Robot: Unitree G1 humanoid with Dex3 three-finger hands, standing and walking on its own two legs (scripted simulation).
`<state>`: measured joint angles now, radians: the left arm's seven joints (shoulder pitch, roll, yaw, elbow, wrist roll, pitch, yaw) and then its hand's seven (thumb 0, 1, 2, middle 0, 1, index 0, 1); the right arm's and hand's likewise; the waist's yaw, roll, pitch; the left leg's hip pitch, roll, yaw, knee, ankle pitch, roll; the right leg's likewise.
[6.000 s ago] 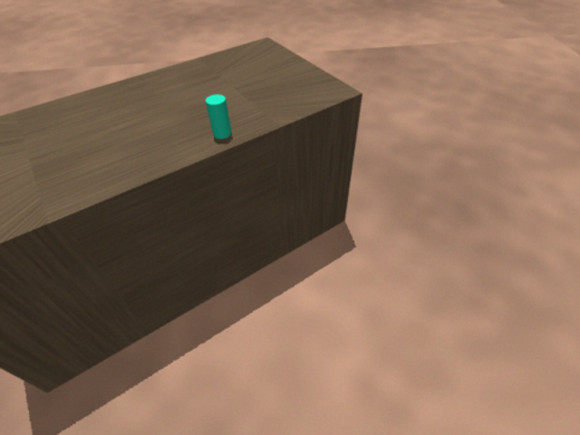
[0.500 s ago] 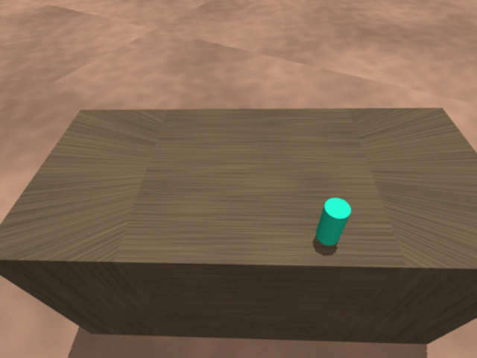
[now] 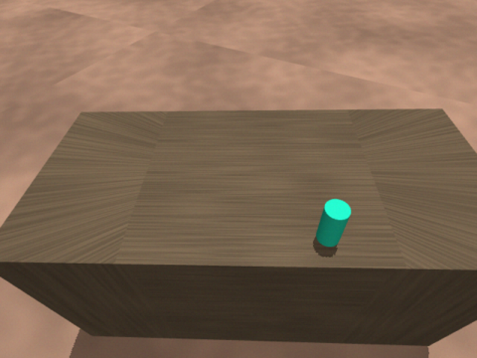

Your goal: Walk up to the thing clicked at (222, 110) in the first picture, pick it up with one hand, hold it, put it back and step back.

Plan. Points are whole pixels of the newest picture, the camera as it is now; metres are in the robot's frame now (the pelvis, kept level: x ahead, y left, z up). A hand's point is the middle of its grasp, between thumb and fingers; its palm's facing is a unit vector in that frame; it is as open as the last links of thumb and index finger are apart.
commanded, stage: stand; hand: right
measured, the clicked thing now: (332, 223) +0.41 -0.17 -0.08
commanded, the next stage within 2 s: rise first in 0.32 s
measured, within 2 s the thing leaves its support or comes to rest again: neither
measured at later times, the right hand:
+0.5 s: hand out of the picture +0.09 -0.24 -0.15, palm faces +0.03 +0.94 -0.33, open 7.8 cm
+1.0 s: hand (404, 344) +0.18 -0.25 -0.08, palm faces +0.23 +0.90 -0.37, open 16.7 cm
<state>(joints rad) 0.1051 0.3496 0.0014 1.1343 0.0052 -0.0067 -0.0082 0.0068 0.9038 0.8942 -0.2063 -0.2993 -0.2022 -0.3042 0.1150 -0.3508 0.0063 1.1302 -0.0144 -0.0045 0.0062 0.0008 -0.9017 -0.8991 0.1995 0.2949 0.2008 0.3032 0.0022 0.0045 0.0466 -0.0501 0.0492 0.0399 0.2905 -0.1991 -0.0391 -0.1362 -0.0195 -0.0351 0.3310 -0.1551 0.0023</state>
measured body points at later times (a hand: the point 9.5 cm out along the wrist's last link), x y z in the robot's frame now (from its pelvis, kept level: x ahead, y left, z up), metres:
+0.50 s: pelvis -0.01 +0.00 +0.00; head +0.02 +0.00 +0.45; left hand +0.09 +0.30 -0.13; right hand +0.09 -0.29 -0.13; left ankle -0.03 +0.14 -0.75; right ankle +0.02 -0.12 -0.75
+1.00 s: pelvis +0.00 +0.02 -0.01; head +0.02 +0.03 +0.44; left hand +0.16 +0.28 -0.10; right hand +0.16 -0.29 -0.06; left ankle -0.03 +0.14 -0.75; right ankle +0.02 -0.12 -0.75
